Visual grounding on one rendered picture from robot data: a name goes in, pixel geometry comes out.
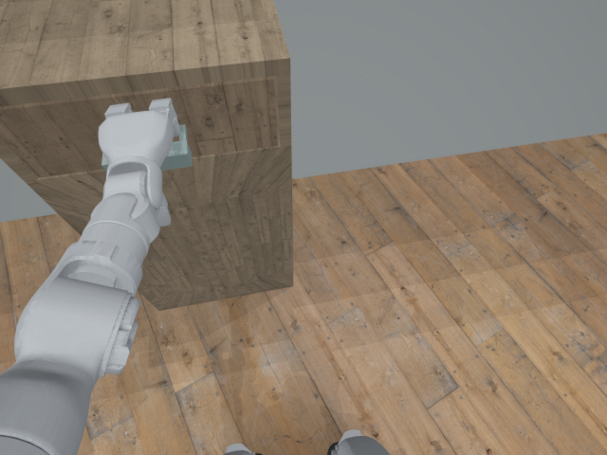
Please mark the drawer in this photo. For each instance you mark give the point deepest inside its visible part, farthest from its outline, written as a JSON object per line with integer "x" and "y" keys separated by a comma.
{"x": 62, "y": 136}

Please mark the left robot forearm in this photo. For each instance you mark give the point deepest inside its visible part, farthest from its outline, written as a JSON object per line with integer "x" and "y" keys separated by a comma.
{"x": 116, "y": 240}

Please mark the robot shin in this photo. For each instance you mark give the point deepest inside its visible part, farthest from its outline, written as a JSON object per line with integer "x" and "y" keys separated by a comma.
{"x": 236, "y": 447}
{"x": 350, "y": 433}

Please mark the left robot upper arm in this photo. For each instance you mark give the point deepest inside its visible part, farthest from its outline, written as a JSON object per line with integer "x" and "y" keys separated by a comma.
{"x": 78, "y": 332}

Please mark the robot right shin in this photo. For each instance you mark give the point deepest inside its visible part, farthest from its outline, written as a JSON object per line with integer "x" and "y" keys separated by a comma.
{"x": 350, "y": 433}

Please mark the robot left hand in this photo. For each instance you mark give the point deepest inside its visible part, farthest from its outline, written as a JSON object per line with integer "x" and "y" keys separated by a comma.
{"x": 147, "y": 134}

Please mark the robot left shin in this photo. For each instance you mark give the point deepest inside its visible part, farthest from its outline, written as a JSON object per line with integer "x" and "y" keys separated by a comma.
{"x": 236, "y": 447}

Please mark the cabinet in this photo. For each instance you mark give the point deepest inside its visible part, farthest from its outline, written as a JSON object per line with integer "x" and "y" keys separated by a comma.
{"x": 231, "y": 231}

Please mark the handle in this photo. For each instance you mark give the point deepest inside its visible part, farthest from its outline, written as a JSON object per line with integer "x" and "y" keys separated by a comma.
{"x": 180, "y": 155}

